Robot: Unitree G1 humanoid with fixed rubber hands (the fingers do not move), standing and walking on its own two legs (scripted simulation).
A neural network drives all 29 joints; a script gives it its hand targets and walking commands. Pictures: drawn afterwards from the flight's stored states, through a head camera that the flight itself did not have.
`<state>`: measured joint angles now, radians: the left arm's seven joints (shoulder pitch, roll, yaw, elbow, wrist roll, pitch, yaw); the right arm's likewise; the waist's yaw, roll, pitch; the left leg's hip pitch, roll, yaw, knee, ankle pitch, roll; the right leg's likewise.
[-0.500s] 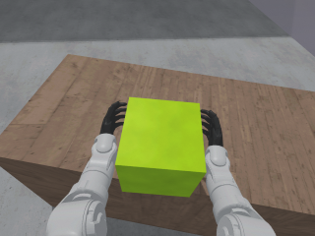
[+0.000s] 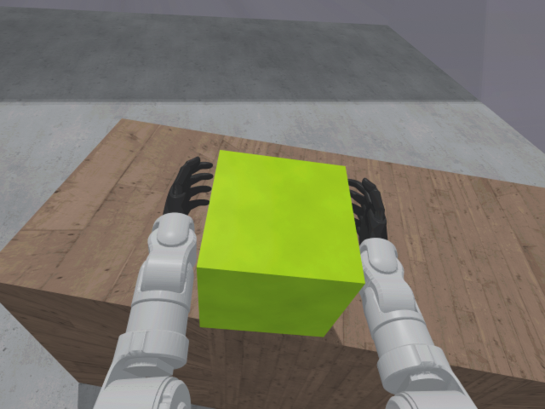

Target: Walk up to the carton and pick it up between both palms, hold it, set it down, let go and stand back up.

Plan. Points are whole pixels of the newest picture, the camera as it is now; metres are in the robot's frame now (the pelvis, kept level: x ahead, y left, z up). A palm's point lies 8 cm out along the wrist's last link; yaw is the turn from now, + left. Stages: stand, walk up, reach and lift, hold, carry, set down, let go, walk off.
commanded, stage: reach and lift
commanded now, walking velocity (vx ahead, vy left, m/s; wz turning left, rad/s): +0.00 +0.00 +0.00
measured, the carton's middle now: (273, 246) +0.35 +0.00 +0.07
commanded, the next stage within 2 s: hold in 1.74 s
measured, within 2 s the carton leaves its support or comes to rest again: neither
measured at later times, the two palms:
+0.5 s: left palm (188, 205) +0.36 +0.12 +0.13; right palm (384, 234) +0.34 -0.16 +0.12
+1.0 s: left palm (180, 196) +0.35 +0.13 +0.16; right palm (384, 230) +0.33 -0.15 +0.13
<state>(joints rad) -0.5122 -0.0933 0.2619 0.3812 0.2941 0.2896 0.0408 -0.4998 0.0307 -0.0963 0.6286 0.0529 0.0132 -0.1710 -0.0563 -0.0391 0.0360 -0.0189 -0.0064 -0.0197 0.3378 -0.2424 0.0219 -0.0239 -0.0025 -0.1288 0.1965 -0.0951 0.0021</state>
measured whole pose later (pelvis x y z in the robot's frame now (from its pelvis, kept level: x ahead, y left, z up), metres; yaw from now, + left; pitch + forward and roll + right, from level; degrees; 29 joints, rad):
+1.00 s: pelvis -0.01 +0.00 +0.00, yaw -1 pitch -7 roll -2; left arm -0.55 -0.11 0.24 0.15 0.36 0.58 0.00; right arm -0.52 0.02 -0.08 0.52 0.10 0.15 -0.17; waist -0.08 -0.06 0.06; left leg 0.01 -0.01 -0.01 0.36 -0.24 0.03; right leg -0.01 -0.01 -0.12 0.25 -0.11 0.00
